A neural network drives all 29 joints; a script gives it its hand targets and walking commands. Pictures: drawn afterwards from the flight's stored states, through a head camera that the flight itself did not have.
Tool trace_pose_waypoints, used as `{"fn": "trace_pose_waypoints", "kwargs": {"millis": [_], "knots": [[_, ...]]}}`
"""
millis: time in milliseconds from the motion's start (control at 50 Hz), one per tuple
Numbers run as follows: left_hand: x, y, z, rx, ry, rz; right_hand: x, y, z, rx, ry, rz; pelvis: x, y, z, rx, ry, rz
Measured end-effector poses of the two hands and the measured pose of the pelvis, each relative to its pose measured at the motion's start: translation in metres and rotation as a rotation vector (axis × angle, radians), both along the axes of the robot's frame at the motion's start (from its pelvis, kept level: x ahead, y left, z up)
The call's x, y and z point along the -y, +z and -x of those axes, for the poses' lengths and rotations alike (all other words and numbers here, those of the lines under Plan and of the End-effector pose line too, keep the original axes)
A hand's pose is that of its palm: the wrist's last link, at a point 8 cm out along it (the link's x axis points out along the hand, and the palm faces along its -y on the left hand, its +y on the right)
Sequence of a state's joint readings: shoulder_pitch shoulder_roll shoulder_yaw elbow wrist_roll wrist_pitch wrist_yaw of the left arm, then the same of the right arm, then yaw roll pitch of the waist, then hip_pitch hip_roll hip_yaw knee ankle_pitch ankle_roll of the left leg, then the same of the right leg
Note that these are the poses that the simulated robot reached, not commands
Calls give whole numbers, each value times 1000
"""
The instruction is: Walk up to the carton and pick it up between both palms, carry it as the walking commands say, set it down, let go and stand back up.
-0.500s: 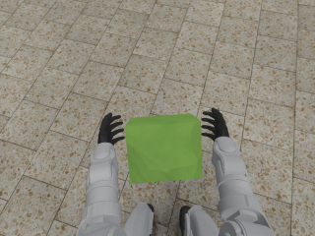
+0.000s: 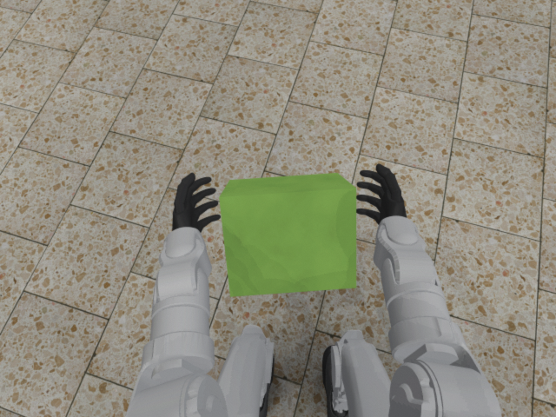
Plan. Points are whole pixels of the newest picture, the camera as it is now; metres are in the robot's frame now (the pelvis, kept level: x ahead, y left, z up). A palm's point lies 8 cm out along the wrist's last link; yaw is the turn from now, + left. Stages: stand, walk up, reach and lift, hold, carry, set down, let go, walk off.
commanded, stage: set down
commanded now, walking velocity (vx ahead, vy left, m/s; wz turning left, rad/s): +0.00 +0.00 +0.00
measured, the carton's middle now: (288, 229) +0.42 +0.04 -0.19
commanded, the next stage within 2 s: none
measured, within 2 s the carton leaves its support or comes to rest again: neither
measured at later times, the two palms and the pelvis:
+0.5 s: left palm (203, 233) +0.40 +0.18 -0.15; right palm (373, 219) +0.43 -0.11 -0.15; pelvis -0.02 +0.00 -0.08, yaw +0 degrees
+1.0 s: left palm (215, 236) +0.42 +0.18 -0.24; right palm (362, 224) +0.45 -0.11 -0.24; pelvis -0.04 -0.01 -0.15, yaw +0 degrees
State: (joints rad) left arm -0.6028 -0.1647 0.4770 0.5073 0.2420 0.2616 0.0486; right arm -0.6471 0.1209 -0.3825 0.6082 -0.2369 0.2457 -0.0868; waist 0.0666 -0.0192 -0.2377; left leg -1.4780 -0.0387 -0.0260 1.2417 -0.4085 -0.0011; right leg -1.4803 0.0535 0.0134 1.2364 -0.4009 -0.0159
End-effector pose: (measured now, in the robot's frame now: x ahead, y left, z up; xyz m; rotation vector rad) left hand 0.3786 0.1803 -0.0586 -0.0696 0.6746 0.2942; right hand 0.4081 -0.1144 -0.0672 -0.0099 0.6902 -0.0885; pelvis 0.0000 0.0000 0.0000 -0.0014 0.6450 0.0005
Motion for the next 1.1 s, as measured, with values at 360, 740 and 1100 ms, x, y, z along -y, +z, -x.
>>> {"fn": "trace_pose_waypoints", "kwargs": {"millis": [360,740,1100], "knots": [[-2,-64,-13,-4,10,-10,-4,-60,-18,5,8,17,0,-59,16,-72,2,-1],[-3,-134,-26,-15,4,-19,-5,-129,-33,4,10,28,5,-116,30,-123,-5,-6],[-4,-199,-42,-19,-10,-20,-6,-193,-49,4,12,33,5,-167,43,-152,-10,-8]]}}
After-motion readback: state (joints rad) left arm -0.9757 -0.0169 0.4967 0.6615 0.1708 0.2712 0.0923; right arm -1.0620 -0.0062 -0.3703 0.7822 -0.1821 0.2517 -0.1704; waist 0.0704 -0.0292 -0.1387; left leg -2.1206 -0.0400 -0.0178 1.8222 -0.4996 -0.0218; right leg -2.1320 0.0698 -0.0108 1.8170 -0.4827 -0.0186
